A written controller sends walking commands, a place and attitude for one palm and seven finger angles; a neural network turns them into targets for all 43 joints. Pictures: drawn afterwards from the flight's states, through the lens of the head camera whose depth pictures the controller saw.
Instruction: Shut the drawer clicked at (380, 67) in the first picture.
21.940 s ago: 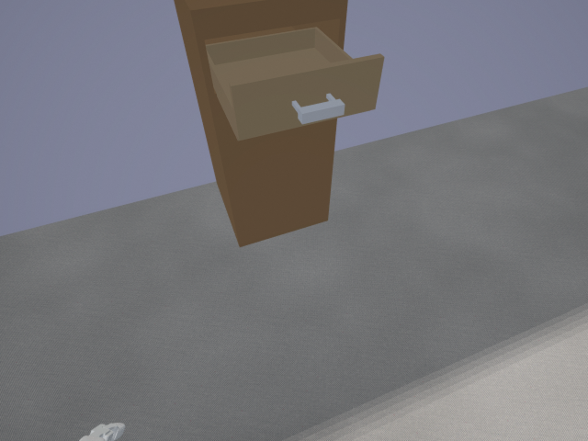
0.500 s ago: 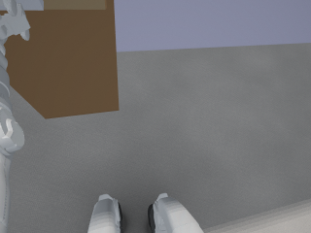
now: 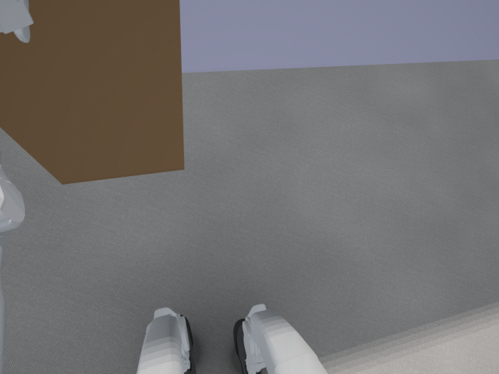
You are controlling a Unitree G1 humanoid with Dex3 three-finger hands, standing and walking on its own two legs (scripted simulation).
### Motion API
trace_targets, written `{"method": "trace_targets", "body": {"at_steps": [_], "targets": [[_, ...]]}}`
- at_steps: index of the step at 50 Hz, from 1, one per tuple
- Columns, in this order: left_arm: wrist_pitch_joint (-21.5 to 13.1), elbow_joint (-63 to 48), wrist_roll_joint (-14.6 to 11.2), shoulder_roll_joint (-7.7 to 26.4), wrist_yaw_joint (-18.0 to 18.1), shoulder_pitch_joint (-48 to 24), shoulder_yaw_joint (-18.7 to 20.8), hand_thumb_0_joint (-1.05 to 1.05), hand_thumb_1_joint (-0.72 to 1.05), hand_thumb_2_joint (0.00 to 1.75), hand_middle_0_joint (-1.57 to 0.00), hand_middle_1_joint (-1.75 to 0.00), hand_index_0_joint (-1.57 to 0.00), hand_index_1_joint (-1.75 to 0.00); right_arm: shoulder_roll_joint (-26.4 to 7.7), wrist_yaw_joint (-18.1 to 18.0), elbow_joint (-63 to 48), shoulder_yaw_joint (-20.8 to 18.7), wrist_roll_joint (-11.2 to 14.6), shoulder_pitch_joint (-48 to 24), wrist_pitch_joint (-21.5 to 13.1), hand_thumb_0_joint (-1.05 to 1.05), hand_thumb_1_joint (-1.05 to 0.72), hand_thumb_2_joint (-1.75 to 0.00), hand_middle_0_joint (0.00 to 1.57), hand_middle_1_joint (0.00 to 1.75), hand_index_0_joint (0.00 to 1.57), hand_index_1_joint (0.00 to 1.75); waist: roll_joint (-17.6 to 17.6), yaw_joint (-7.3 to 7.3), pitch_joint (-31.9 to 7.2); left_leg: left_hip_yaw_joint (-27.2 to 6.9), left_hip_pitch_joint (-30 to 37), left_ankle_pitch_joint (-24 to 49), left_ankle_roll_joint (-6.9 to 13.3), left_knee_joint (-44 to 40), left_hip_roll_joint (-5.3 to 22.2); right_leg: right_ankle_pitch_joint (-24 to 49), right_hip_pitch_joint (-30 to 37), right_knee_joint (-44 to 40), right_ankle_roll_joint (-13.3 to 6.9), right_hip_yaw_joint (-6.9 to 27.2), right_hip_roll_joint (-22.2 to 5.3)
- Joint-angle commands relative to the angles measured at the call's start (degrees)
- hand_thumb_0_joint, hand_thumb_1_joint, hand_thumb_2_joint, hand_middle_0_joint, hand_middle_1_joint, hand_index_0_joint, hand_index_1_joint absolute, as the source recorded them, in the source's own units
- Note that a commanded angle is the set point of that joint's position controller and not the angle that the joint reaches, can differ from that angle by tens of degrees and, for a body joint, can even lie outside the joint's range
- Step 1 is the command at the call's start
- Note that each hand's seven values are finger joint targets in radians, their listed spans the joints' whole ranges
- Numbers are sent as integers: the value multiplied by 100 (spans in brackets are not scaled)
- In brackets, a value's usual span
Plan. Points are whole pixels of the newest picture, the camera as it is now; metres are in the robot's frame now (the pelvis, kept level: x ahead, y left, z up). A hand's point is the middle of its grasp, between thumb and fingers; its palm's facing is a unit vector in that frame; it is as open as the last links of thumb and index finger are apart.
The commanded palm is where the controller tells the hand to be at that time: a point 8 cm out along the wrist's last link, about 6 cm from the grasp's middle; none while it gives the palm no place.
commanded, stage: pull the fist back off the drawer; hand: left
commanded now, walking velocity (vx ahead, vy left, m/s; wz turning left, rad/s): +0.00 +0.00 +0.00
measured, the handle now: out of the picture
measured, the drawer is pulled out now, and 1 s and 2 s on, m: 0.00 0.00 0.00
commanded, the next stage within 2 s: draw the hand back to the body in 0.66 s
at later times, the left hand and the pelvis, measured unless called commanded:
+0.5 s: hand (25, 6) +0.59 +0.20 +0.11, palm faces +0.07 -1.00 -0.01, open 3.4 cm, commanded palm +0.58 +0.21 +0.11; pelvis +0.00 +0.00 +0.00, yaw +0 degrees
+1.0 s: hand (12, 30) +0.54 +0.20 +0.13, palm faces +0.06 -1.00 -0.04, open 3.2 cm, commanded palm +0.49 +0.24 +0.14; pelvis +0.05 -0.02 +0.04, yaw +0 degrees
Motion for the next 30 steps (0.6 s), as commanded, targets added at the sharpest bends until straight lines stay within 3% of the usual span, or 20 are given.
{"method": "trace_targets", "body": {"at_steps": [1,3,6,7,9,11,12,15,18,20,23,25,28,30], "targets": [[-439,-1677,-202,861,220,-3579,159,0,90,90,-140,-160,-140,-160,-1320,-84,83,-447,-13,1521,-9,0,-90,-90,20,30,20,30,1691,-471,-3108,-786,4270,1031,-110,-667,219,590,-516,-724,-73,182,26],[-467,-1701,-143,1017,281,-3615,290,0,90,90,-140,-160,-140,-160,-1333,-60,42,-452,-33,1573,14,0,-90,-90,20,30,20,30,1693,-428,-3192,-837,4311,1119,-122,-668,198,609,-491,-673,-102,165,43],[-435,-1716,-97,813,340,-3647,173,0,90,90,-140,-160,-140,-160,-1308,-14,16,-468,-48,1542,35,0,-90,-90,20,30,20,30,1678,-429,-3162,-843,4278,1017,-129,-661,173,565,-536,-678,-95,163,28],[-439,-1707,-61,950,370,-3592,285,0,90,90,-140,-160,-140,-160,-1320,-8,17,-479,-57,1568,60,0,-90,-90,20,30,20,30,1611,-402,-3146,-882,4304,1014,-143,-682,195,574,-515,-662,-105,142,27],[-455,-1768,-31,949,399,-3599,318,0,90,90,-140,-160,-140,-160,-1318,24,-23,-491,-66,1559,88,0,-90,-90,20,30,20,30,1660,-369,-3267,-900,4376,1056,-151,-660,168,584,-547,-637,-116,143,32],[-433,-1644,3,938,412,-3498,326,0,90,90,-140,-160,-140,-160,-1301,44,-47,-493,-65,1554,127,0,-90,-90,20,30,20,30,1503,-358,-3133,-874,4214,948,-139,-659,155,530,-502,-656,-115,149,35],[-427,-1699,-4,883,416,-3504,292,0,90,90,-140,-160,-140,-160,-1289,59,-60,-497,-66,1538,132,0,-90,-90,20,30,20,30,1598,-360,-3111,-824,4203,988,-129,-649,134,555,-480,-680,-117,166,40],[-442,-1780,18,982,411,-3348,425,0,90,90,-140,-160,-140,-160,-1282,96,-101,-523,-70,1544,188,0,-90,-90,20,30,20,30,1636,-253,-3283,-831,4328,1176,-152,-635,127,644,-409,-653,-138,152,50],[-447,-1833,-17,856,372,-3143,390,0,90,90,-140,-160,-140,-160,-1257,119,-145,-534,-57,1517,225,0,-90,-90,20,30,20,30,1574,-199,-3239,-834,4359,1150,-147,-686,112,625,-355,-680,-144,151,62],[-407,-1741,-35,967,342,-2850,485,0,90,90,-140,-160,-140,-160,-1262,124,-188,-535,-25,1473,269,0,-90,-90,20,30,20,30,1446,-121,-3167,-744,4218,1105,-140,-697,108,610,-227,-720,-134,165,71],[-445,-2025,-92,951,301,-2579,590,0,90,90,-140,-160,-140,-160,-1235,149,-250,-581,-16,1482,307,0,-90,-90,20,30,20,30,1474,17,-3460,-713,4455,1461,-139,-720,93,800,15,-743,-150,174,96],[-430,-2000,-133,1033,275,-2344,666,0,90,90,-140,-160,-140,-160,-1229,138,-259,-583,9,1451,347,0,-90,-90,20,30,20,30,1284,38,-3343,-624,4313,1523,-122,-715,102,887,182,-798,-122,196,100],[-470,-2135,-192,807,215,-1888,596,0,90,90,-140,-160,-140,-160,-1175,165,-328,-609,40,1413,395,0,-90,-90,20,30,20,30,1308,188,-3353,-520,4384,1761,-120,-754,57,1075,442,-854,-137,221,119],[-464,-2088,-196,680,234,-1943,478,0,90,90,-140,-160,-140,-160,-1161,161,-296,-615,52,1380,432,0,-90,-90,20,30,20,30,1196,102,-3163,-506,4362,1773,-116,-756,74,1106,365,-893,-104,230,121]]}}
